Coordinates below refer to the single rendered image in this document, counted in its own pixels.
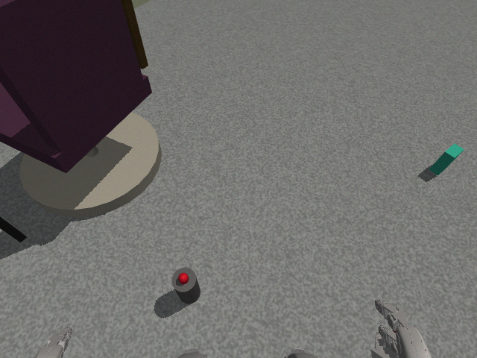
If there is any right robot hand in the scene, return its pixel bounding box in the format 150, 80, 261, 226
370, 299, 432, 358

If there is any office chair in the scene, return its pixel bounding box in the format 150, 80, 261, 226
0, 0, 162, 218

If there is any left robot hand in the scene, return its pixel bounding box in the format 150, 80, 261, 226
35, 327, 72, 358

